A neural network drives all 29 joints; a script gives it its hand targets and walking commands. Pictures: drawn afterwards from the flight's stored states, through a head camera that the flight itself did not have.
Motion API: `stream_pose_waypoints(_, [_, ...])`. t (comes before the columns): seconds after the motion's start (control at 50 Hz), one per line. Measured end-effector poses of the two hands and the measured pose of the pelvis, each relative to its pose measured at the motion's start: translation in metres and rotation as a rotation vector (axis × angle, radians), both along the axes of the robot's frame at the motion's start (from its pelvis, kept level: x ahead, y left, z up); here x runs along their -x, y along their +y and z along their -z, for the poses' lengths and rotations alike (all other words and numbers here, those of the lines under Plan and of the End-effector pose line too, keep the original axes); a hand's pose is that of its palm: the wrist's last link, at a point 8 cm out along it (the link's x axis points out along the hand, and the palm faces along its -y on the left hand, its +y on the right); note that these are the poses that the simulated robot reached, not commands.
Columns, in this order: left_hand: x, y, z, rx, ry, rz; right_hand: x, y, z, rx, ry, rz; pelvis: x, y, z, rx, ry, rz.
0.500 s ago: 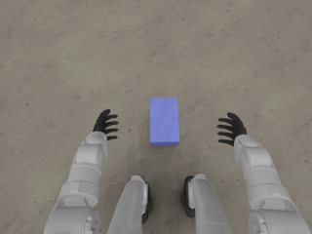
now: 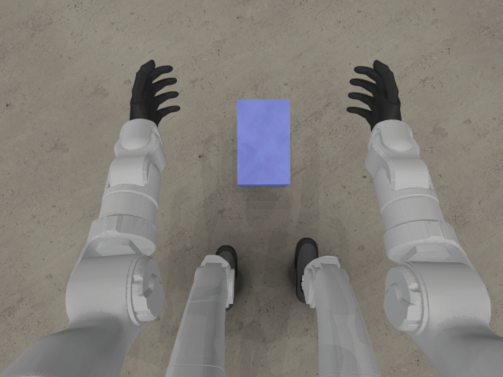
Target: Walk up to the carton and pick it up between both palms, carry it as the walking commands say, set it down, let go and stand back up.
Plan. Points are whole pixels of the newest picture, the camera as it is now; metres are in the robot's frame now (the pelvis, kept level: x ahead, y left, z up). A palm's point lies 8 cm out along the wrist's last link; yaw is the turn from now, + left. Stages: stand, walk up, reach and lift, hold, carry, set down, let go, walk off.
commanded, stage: reach and lift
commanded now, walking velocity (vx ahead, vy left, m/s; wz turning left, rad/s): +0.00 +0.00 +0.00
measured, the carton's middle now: (263, 146) +0.51 +0.02 -0.60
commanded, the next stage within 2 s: none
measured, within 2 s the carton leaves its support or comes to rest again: neither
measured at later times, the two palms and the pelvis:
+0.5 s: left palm (170, 114) +0.49 +0.19 -0.19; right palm (357, 115) +0.50 -0.14 -0.20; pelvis -0.01 +0.01 -0.05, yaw +1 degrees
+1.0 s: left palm (191, 132) +0.49 +0.18 -0.34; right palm (334, 132) +0.50 -0.14 -0.35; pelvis -0.03 +0.00 -0.19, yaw +2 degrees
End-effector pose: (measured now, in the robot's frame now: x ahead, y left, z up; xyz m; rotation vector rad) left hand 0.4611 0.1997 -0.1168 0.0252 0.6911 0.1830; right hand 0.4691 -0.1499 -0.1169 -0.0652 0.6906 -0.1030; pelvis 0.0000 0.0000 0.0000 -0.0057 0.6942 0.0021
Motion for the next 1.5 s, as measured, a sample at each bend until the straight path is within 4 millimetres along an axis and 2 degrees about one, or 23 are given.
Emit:
stream_pose_waypoints(0.16, [-0.027, -0.003, 0.002, 0.003, -0.056, 0.020, -0.031, 0.011, 0.002, 0.005, -0.057, -0.018, 0.003, 0.001, 0.002, 0.002, 0.035, -0.007])
stream_pose_waypoints(0.26, [-0.033, -0.007, 0.006, 0.004, -0.069, 0.026, -0.035, 0.012, 0.008, 0.008, -0.064, -0.009, 0.003, 0.003, 0.005, 0.003, 0.056, -0.008])
stream_pose_waypoints(0.34, [-0.033, -0.010, 0.021, 0.004, -0.055, 0.026, -0.033, 0.012, 0.026, 0.001, -0.042, 0.001, 0.005, 0.005, 0.015, 0.000, 0.082, -0.006])
stream_pose_waypoints(0.48, [-0.028, -0.013, 0.067, 0.005, -0.034, 0.010, -0.027, 0.012, 0.073, 0.001, -0.015, 0.010, 0.013, 0.007, 0.046, -0.005, 0.120, -0.004])
stream_pose_waypoints(0.64, [-0.024, -0.012, 0.124, -0.003, -0.031, -0.010, -0.027, 0.011, 0.129, 0.011, -0.014, 0.012, 0.022, 0.006, 0.097, -0.007, 0.128, -0.009])
stream_pose_waypoints(0.86, [-0.029, -0.015, 0.188, 0.004, -0.026, -0.011, -0.031, 0.014, 0.194, 0.005, -0.002, 0.005, 0.029, 0.002, 0.161, -0.004, 0.118, -0.018])
stream_pose_waypoints(1.24, [-0.025, -0.020, 0.294, 0.017, 0.036, 0.009, -0.029, 0.014, 0.299, -0.007, 0.048, -0.019, 0.045, -0.003, 0.235, -0.009, 0.050, -0.024])
stream_pose_waypoints(1.5, [-0.020, -0.021, 0.372, 0.033, 0.059, 0.036, -0.027, 0.015, 0.373, -0.009, 0.084, -0.026, 0.059, -0.001, 0.278, 0.000, -0.077, -0.032])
